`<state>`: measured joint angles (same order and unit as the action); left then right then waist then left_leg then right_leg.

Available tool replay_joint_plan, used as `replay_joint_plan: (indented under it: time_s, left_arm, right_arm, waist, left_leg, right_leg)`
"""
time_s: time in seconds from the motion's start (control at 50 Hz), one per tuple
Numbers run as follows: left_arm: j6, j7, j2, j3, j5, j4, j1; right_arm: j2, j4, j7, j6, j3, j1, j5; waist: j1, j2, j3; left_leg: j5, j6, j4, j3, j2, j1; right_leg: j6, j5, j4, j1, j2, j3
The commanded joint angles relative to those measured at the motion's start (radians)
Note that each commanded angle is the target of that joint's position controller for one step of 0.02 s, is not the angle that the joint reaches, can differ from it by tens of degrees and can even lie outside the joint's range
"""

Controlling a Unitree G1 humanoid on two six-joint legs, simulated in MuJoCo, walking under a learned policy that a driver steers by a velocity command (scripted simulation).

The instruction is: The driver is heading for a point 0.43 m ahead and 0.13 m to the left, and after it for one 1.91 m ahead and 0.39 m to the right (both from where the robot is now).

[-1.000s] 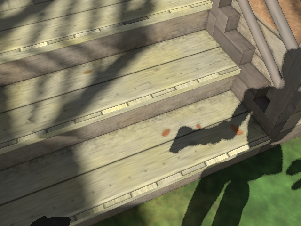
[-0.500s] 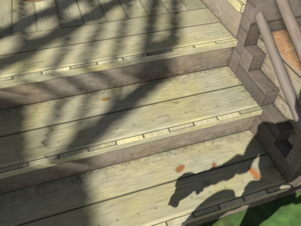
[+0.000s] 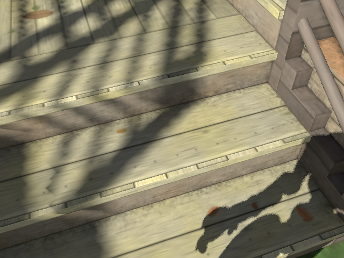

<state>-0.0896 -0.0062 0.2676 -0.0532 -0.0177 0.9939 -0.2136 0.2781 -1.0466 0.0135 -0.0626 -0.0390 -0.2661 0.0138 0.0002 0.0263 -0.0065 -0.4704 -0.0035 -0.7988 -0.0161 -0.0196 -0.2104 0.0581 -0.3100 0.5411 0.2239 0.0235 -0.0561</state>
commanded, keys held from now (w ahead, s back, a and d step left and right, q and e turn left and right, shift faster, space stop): w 1.00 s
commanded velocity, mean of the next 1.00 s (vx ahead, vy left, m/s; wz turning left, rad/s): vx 0.47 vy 0.00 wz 0.00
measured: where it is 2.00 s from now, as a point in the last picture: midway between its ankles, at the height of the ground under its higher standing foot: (162, 55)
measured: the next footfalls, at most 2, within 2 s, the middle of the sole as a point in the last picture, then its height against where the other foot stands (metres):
left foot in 0.52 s outside the picture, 0.16 m higher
right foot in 1.12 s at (179, 140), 0.17 m higher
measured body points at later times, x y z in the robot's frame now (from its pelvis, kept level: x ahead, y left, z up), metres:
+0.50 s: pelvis +0.25 +0.07 +0.00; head +0.29 +0.07 +0.45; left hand +0.12 +0.30 -0.14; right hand +0.50 -0.07 -0.06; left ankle +0.42 +0.19 -0.56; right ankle +0.00 -0.09 -0.71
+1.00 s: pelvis +0.54 +0.12 +0.17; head +0.56 +0.16 +0.62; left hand +0.74 +0.23 +0.05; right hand +0.39 -0.04 +0.04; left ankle +0.42 +0.20 -0.57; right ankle +0.70 -0.02 -0.28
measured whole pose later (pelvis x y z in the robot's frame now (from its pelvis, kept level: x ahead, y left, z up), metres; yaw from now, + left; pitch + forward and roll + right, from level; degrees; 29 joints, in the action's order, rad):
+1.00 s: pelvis +0.54 +0.12 +0.17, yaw -1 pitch +4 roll -3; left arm -0.05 -0.03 0.04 0.12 -0.04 0.76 -0.07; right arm 0.05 -1.13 0.03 -0.05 0.05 -0.59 -0.01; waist 0.09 -0.02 0.04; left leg -0.36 -0.05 -0.39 0.08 -0.03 -0.08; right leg 0.05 -0.11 1.85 1.41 -0.04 -0.03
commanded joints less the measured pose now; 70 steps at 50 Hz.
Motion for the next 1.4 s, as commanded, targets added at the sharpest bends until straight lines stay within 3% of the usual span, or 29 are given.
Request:
replay_joint_plan:
  time_s: [0.02,0.12,0.28,0.32,0.38,0.42,0.46,0.5,0.52,0.54,0.56,0.58,0.6,0.68,0.76,0.82,0.94,0.96,1.02,1.06,1.1,1.12,1.14,1.16,1.18,1.22,1.26,1.32,1.4]
  left_arm:
    - [-0.035,-0.003,0.139,-0.025,0.014,0.005,-0.147]
    - [-0.015,0.007,0.103,-0.005,0.014,-0.003,-0.120]
    - [0.050,0.056,0.069,0.017,0.030,0.105,-0.374]
    - [0.053,0.060,0.033,0.031,0.035,0.122,-0.394]
    - [0.059,0.080,0.026,0.050,0.012,0.100,-0.306]
    - [0.062,0.098,0.090,0.038,-0.012,0.058,-0.238]
    - [0.032,0.075,0.172,0.026,-0.011,0.063,-0.274]
    - [0.046,0.041,0.296,-0.017,-0.004,0.078,-0.261]
    - [0.040,0.046,0.249,-0.019,-0.001,0.057,-0.235]
    - [0.010,0.023,0.032,0.015,0.038,0.012,-0.295]
    - [-0.044,-0.020,-0.026,0.013,0.009,0.056,-0.393]
    - [-0.042,-0.037,-0.054,0.008,-0.035,0.005,-0.273]
    - [-0.024,-0.038,-0.088,0.031,-0.021,-0.069,-0.108]
    - [0.010,-0.025,-0.066,0.043,-0.039,-0.148,-0.041]
    - [0.023,-0.030,-0.171,0.103,-0.009,-0.190,-0.034]
    - [0.033,-0.019,-0.138,0.101,0.031,-0.217,0.085]
    - [0.000,-0.007,-0.195,0.155,-0.019,-0.347,0.359]
    - [-0.008,-0.015,-0.190,0.166,-0.042,-0.402,0.437]
    - [-0.001,-0.054,-0.204,0.205,-0.005,-0.520,0.635]
    - [-0.023,-0.056,-0.126,0.165,-0.029,-0.486,0.463]
    - [-0.005,-0.044,0.005,0.094,-0.021,-0.398,0.089]
    - [0.005,-0.047,0.070,0.068,0.003,-0.351,-0.028]
    - [0.015,-0.046,0.109,0.036,0.059,-0.276,-0.177]
    - [0.049,-0.015,0.169,0.019,0.070,-0.194,-0.327]
    - [0.050,-0.009,0.077,0.038,0.077,-0.161,-0.268]
    - [0.034,-0.029,-0.096,0.081,0.031,-0.018,-0.208]
    - [0.013,-0.055,-0.206,0.106,0.051,0.038,-0.147]
    - [0.012,-0.059,-0.173,0.106,0.048,0.028,-0.087]
    - [0.011,-0.063,-0.128,0.125,0.054,0.077,-0.174]
  right_arm:
    - [0.099,0.119,-0.014,-0.045,-0.015,0.127,0.030]
    - [0.038,0.130,-0.029,-0.035,-0.010,0.159,-0.011]
    - [-0.040,0.203,-0.032,-0.011,0.025,0.276,0.042]
    - [-0.103,0.293,-0.035,-0.015,0.060,0.359,0.076]
    - [-0.156,0.482,-0.056,-0.047,0.130,0.531,0.032]
    - [-0.179,0.579,-0.084,-0.062,0.175,0.562,-0.037]
    - [-0.095,0.521,-0.061,-0.073,0.111,0.316,-0.016]
    - [0.097,0.409,-0.022,-0.036,0.024,-0.012,0.003]
    - [0.203,0.334,-0.019,-0.020,-0.016,-0.127,-0.028]
    - [0.329,0.217,-0.026,-0.012,-0.032,-0.217,-0.061]
    - [0.225,0.197,-0.020,-0.010,-0.018,-0.299,-0.094]
    - [0.149,0.184,-0.038,-0.021,-0.015,-0.210,-0.063]
    - [0.051,0.145,-0.050,-0.029,-0.001,-0.105,-0.011]
    - [-0.173,0.001,-0.045,-0.029,0.043,-0.073,-0.047]
    - [-0.112,-0.032,-0.053,-0.010,0.047,-0.112,-0.047]
    - [-0.100,-0.025,-0.033,-0.020,0.068,-0.158,-0.057]
    - [-0.074,-0.084,0.005,0.006,0.065,-0.440,-0.035]
    - [-0.097,-0.093,0.020,0.022,0.074,-0.466,-0.015]
    - [-0.044,-0.091,0.050,0.039,0.057,-0.487,0.000]
    - [0.022,-0.097,0.030,0.000,0.058,-0.455,-0.009]
    - [0.154,-0.100,0.027,0.001,0.025,-0.387,-0.009]
    - [0.162,-0.069,0.028,-0.004,0.016,-0.325,-0.027]
    - [0.014,-0.048,0.007,-0.026,0.037,-0.420,-0.037]
    - [-0.025,-0.051,-0.035,-0.062,0.037,-0.331,-0.045]
    - [-0.026,0.008,-0.080,-0.088,0.015,-0.237,-0.033]
    - [-0.144,0.219,-0.085,-0.082,0.052,0.084,-0.008]
    - [-0.208,0.280,-0.079,-0.060,0.091,0.062,-0.014]
    - [-0.211,0.260,-0.082,-0.039,0.134,-0.031,-0.001]
    - [-0.220,0.356,-0.047,-0.009,0.165,0.125,-0.034]
  waist:
    - [-0.053,-0.131,0.000]
    - [-0.015,-0.082,-0.012]
    - [-0.058,-0.166,-0.146]
    - [-0.063,-0.153,-0.213]
    - [-0.032,-0.045,-0.278]
    - [0.018,0.049,-0.132]
    - [0.132,-0.198,0.227]
    - [0.308,-0.345,0.352]
    - [0.319,-0.257,0.321]
    - [0.157,0.455,0.384]
    - [0.153,0.345,0.554]
    - [0.118,0.177,0.411]
    - [0.080,0.075,0.166]
    - [-0.023,0.012,-0.022]
    - [-0.087,0.000,-0.063]
    - [-0.044,0.036,-0.027]
    - [0.095,0.067,-0.113]
    - [0.098,0.069,-0.134]
    - [0.131,0.048,-0.037]
    - [0.012,0.186,0.095]
    - [-0.215,0.336,0.240]
    - [-0.263,0.303,0.302]
    - [-0.211,-0.009,0.477]
    - [-0.230,-0.297,0.543]
    - [-0.184,-0.226,0.482]
    - [-0.081,-0.049,0.086]
    - [0.042,0.038,-0.003]
    - [0.139,0.008,-0.034]
    - [0.117,-0.101,-0.082]
  left_leg:
    - [0.002,-0.048,-0.420,-0.064,-0.041,-0.566]
    - [0.247,-0.016,-0.281,0.015,-0.099,-0.496]
    - [-0.103,0.027,-1.116,0.006,-0.118,-1.210]
    - [-0.318,0.017,-1.518,-0.087,-0.115,-1.593]
    - [-0.308,0.004,-1.320,-0.049,-0.154,-1.618]
    - [0.102,-0.015,-0.714,0.165,-0.164,-0.728]
    - [0.301,-0.042,-0.740,0.265,0.040,-0.016]
    - [0.105,-0.091,-0.347,0.109,0.088,0.023]
    - [0.166,-0.135,-0.126,-0.146,0.037,0.146]
    - [0.719,-0.222,0.167,-0.649,-0.225,0.254]
    - [0.727,-0.261,0.350,-0.944,-0.340,0.335]
    - [0.348,-0.258,0.409,-0.924,-0.336,0.216]
    - [0.114,-0.209,0.402,-0.780,-0.277,0.026]
    - [0.059,-0.161,0.407,-0.359,-0.201,-0.298]
    - [0.082,-0.100,0.449,-0.149,-0.181,-0.242]
    - [0.205,-0.126,0.500,-0.054,-0.157,-0.266]
    - [0.287,-0.153,0.540,-0.134,-0.220,0.183]
    - [0.271,-0.144,0.582,-0.137,-0.219,0.131]
    - [0.577,-0.163,0.872,-0.075,-0.249,0.005]
    - [1.695,-0.157,0.691,0.043,-0.223,0.049]
    - [2.046,-0.145,0.387,0.020,-0.259,0.415]
    - [1.987,-0.148,0.218,-0.005,-0.256,0.355]
    - [1.731,-0.139,-0.112,-0.045,-0.110,-0.068]
    - [0.432,-0.115,-0.534,-0.121,0.110,-0.202]
    - [0.324,-0.113,-0.986,-0.290,0.136,-0.353]
    - [0.285,-0.172,-1.264,-0.180,0.082,-0.679]
    - [0.302,-0.233,-1.399,-0.193,0.047,-0.791]
    - [0.319,-0.177,-1.293,-0.122,-0.017,-0.947]
    - [0.350,-0.082,-1.528,-0.004,-0.072,-1.143]
  right_leg:
    - [0.202,0.217,-0.301,-0.392,-0.358,0.507]
    - [0.143,0.526,-0.372,-0.264,-0.246,0.209]
    - [0.235,0.346,-0.385,-0.519,-0.427,0.319]
    - [0.199,0.290,-0.310,-0.612,-0.459,0.304]
    - [0.072,0.220,-0.359,-0.355,-0.384,0.170]
    - [0.088,0.218,-0.665,0.266,-0.263,0.030]
    - [0.110,1.445,-0.479,0.197,-0.251,-0.020]
    - [0.034,1.864,-0.053,-0.226,-0.262,0.037]
    - [0.009,1.434,0.244,-0.148,-0.226,0.143]
    - [-0.024,0.044,0.670,0.057,0.060,0.233]
    - [-0.004,-0.079,1.003,0.165,0.150,0.498]
    - [0.002,-0.031,1.111,0.291,0.133,0.407]
    - [0.017,-0.001,1.107,0.395,0.053,0.276]
    - [0.097,0.138,1.295,0.497,-0.032,0.233]
    - [0.113,0.236,1.352,0.886,-0.013,0.250]
    - [0.035,0.408,1.288,0.926,0.004,0.117]
    - [-0.012,0.164,1.410,1.472,-0.061,0.082]
    - [-0.015,0.178,1.302,1.421,-0.085,0.063]
    - [-0.003,0.150,0.901,0.919,-0.142,-0.186]
    - [0.058,0.063,0.753,0.423,0.017,-0.313]
    - [0.120,-0.031,0.441,0.289,0.046,-0.132]
    - [0.148,0.004,0.369,0.115,0.003,0.034]
    - [0.307,-0.164,0.237,-0.299,-0.203,0.527]
    - [0.396,-0.099,-0.211,-0.405,-0.369,0.974]
    - [0.349,-0.181,-0.261,-0.295,-0.369,1.011]
    - [0.206,-0.275,-0.209,0.018,-0.311,0.677]
    - [0.120,-0.035,-0.174,0.152,-0.198,0.376]
    - [0.095,0.015,-0.184,0.227,-0.158,0.181]
    - [0.128,-0.039,-0.259,0.342,-0.180,0.251]
Keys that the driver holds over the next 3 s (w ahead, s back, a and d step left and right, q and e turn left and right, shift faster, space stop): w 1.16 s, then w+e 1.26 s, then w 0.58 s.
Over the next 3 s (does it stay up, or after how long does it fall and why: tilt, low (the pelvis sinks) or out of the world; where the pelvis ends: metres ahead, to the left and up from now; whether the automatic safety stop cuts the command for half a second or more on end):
stays up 1.50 -0.16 0.52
